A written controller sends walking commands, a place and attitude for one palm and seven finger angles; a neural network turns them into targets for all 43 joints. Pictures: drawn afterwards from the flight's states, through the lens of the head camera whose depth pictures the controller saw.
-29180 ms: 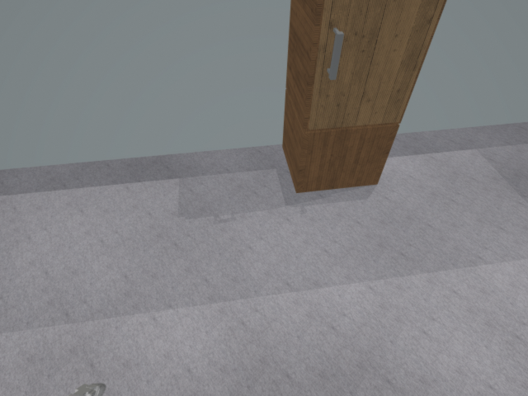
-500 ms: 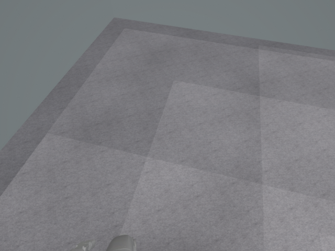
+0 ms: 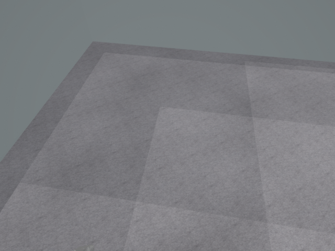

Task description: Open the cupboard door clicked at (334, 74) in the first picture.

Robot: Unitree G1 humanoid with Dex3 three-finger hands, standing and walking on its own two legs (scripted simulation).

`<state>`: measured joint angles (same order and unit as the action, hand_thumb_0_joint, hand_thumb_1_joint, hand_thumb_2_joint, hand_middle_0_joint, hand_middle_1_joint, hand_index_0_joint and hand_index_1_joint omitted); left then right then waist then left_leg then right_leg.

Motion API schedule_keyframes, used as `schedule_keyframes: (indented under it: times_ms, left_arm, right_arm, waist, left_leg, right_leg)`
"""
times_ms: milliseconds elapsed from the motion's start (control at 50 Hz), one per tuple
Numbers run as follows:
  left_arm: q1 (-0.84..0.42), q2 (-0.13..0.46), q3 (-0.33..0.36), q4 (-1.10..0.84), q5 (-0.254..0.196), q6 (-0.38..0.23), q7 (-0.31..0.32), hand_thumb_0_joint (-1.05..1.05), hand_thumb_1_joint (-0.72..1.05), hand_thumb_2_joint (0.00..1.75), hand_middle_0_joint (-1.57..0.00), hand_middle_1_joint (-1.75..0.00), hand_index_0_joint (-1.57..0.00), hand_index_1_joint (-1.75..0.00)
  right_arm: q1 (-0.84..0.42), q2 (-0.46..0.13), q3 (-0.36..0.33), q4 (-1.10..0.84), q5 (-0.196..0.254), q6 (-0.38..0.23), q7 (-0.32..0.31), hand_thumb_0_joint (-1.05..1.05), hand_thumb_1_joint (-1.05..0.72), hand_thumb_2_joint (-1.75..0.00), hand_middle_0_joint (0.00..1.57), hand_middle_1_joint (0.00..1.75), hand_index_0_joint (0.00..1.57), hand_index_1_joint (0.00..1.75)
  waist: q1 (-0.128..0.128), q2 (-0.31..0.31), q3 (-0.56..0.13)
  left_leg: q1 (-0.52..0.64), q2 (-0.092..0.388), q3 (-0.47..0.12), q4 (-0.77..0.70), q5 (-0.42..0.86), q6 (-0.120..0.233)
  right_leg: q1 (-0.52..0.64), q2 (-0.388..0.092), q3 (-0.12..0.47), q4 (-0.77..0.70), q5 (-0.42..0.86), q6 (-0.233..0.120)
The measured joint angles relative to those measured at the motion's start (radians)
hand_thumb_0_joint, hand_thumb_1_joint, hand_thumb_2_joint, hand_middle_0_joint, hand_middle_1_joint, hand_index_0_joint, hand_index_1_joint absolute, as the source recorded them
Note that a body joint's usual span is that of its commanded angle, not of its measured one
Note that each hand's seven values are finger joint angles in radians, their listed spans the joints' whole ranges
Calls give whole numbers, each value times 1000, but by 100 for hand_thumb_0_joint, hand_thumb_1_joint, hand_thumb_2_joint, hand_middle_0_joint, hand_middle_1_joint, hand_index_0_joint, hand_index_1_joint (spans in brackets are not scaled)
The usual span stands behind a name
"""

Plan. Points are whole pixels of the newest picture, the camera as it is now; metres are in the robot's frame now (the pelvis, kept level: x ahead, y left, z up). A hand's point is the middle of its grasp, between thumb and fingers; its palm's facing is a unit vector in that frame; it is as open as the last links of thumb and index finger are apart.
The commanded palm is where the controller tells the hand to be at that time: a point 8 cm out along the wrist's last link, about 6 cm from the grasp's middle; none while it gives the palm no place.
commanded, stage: walk to a spot facing it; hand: left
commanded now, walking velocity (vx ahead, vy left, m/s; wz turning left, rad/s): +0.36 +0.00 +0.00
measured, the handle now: out of the picture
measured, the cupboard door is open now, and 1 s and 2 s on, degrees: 42 42 42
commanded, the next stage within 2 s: turn to face it in 0.16 s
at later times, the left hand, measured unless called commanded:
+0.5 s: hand (111, 202) +0.27 +0.19 -0.16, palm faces +0.11 -0.98 -0.19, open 7.4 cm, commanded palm none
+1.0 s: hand (100, 197) +0.29 +0.22 -0.16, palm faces +0.41 -0.87 -0.28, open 7.4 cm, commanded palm none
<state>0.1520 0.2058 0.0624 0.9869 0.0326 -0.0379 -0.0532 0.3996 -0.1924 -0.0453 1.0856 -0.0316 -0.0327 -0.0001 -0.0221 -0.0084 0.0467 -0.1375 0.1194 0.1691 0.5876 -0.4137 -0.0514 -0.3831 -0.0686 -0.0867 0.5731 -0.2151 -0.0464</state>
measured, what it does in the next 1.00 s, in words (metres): walks ahead, turning left: left foot, then right foot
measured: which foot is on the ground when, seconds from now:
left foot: up 0.00-0.26, down 0.28-0.54, up 0.56-0.80, down 0.82-1.00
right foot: down 0.00-0.28, up 0.30-0.52, down 0.54-0.82, up 0.84-1.00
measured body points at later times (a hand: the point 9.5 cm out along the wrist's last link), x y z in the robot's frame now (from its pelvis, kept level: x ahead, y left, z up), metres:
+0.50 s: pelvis +0.21 +0.00 +0.01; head +0.24 +0.00 +0.46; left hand +0.27 +0.24 -0.14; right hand +0.25 -0.24 -0.14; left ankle +0.21 +0.12 -0.73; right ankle +0.22 -0.13 -0.70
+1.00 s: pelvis +0.30 -0.01 +0.00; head +0.35 +0.01 +0.45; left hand +0.27 +0.27 -0.14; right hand +0.50 -0.22 -0.13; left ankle +0.28 +0.11 -0.73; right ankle +0.32 -0.16 -0.67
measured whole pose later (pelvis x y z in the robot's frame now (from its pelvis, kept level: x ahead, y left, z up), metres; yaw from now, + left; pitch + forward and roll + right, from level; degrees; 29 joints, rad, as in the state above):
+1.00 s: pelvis +0.30 -0.01 +0.00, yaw +24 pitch +1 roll +0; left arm 0.15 0.26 0.08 0.91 0.02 0.06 0.01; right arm 0.13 -0.24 -0.05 0.89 -0.03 0.02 0.00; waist 0.00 -0.01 0.11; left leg -0.36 0.03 0.03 0.59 -0.25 0.00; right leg -0.46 -0.08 -0.04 1.05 -0.49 0.08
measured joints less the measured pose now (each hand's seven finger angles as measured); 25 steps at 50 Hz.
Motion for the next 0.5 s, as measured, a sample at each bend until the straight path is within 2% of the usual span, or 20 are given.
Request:
schedule_keyframes:
  times_ms: [20, 60, 100, 140, 180, 260, 280, 300, 320, 360, 400, 460, 500]
  left_arm:
    - [-8, -8, 2, 3, -5, -8, 6, 1, 91, 90, -20, -30, -20, -29]
    - [-3, -27, -1, 7, -10, -14, 22, 0, 91, 90, -20, -30, -20, -29]
    - [22, -39, -4, 15, -9, -14, 37, 0, 91, 90, -20, -30, -20, -29]
    - [52, -34, 7, 29, -10, -17, 53, 0, 93, 90, -20, -30, -20, -30]
    - [78, -20, 7, 50, -8, -16, 51, 0, 94, 90, -20, -30, -20, -30]
    - [125, -13, 1, 91, -13, -8, 41, 0, 94, 90, -20, -30, -20, -30]
    - [143, -17, -1, 94, -15, -4, 40, 0, 93, 90, -20, -30, -20, -30]
    - [153, -15, -2, 100, -17, 2, 41, 0, 93, 90, -20, -30, -20, -30]
    - [156, -9, -4, 107, -16, 11, 44, 0, 93, 90, -20, -30, -20, -30]
    - [139, -2, -9, 115, -14, 27, 50, 0, 93, 90, -20, -30, -20, -29]
    - [99, -4, -10, 106, -14, 35, 49, 1, 92, 90, -20, -30, -20, -29]
    - [32, -17, -12, 61, -17, 33, 45, 1, 92, 90, -20, -30, -20, -29]
    - [-1, -25, -12, 26, -19, 25, 42, 1, 92, 90, -20, -30, -20, -29]
  right_arm:
    - [-3, -6, -1, 16, 3, 14, 2, 0, -92, -90, 20, 30, 21, 30]
    - [-26, -16, -7, 37, 6, 34, 3, 0, -92, -90, 20, 30, 20, 30]
    - [-57, -15, -11, 35, 4, 38, 3, 0, -92, -90, 19, 30, 20, 30]
    - [-90, -3, -13, 14, 5, 33, 5, 1, -92, -90, 19, 30, 20, 30]
    - [-123, 10, -13, -15, 5, 23, 11, 1, -92, -90, 19, 30, 20, 30]
    - [-177, 22, -6, -59, 4, -9, 18, 0, -92, -90, 19, 30, 20, 30]
    - [-182, 16, -4, -70, 1, -21, 18, 0, -91, -90, 19, 30, 20, 30]
    - [-193, 21, -3, -74, -3, -30, 13, 0, -91, -90, 19, 30, 20, 30]
    - [-201, 30, 0, -77, -7, -34, 7, 0, -91, -90, 19, 30, 20, 30]
    - [-196, 46, 8, -86, -8, -38, -4, 0, -91, -90, 19, 30, 20, 30]
    - [-180, 48, 3, -85, -4, -37, -24, -1, -93, -90, 20, 30, 21, 30]
    - [-155, 30, 7, -64, -4, -15, -27, -1, -94, -90, 20, 30, 21, 30]
    - [-141, 21, 7, -48, 1, 9, -23, -1, -94, -90, 20, 30, 21, 30]
  waist:
    - [3, 13, 9]
    - [1, 34, 21]
    - [-3, 31, 17]
    - [-4, 13, 7]
    - [-2, -6, 0]
    - [9, -12, 3]
    - [15, 0, -1]
    - [15, -6, -3]
    - [14, -19, -1]
    - [7, -28, -3]
    - [1, -20, -1]
    - [1, 5, 9]
    - [1, 19, 12]
  left_leg:
    - [-44, 6, -28, 136, -55, 11]
    - [-147, 3, -78, 372, -79, 25]
    - [-233, 3, -84, 450, -48, 25]
    - [-286, 6, -75, 394, -13, 21]
    - [-304, 5, -62, 264, 41, 18]
    - [-257, -14, -31, -3, 188, 23]
    - [-236, -13, -36, -48, 243, 43]
    - [-239, -14, -31, -17, 262, 58]
    - [-237, -19, -21, 21, 226, 66]
    - [-220, -31, -21, 37, 159, 69]
    - [-196, -45, -43, 1, 153, 56]
    - [-163, -60, -91, -50, 168, 49]
    - [-155, -65, -125, -48, 156, 40]
  right_leg:
    - [1, 9, -7, 39, -7, 3]
    - [41, 26, -24, 47, -52, 11]
    - [95, 37, -31, -9, -63, 19]
    - [145, 43, -29, -74, -54, 24]
    - [189, 43, -23, -120, -57, 25]
    - [261, 42, -18, -114, -122, 48]
    - [257, 47, -16, -67, -157, 51]
    - [230, 38, -14, 28, -202, 49]
    - [189, 32, 2, 154, -254, 44]
    - [94, 33, 17, 382, -297, 44]
    - [27, 25, 13, 454, -285, 57]
    - [4, 20, 8, 306, -243, 73]
    - [26, 22, 5, 154, -145, 80]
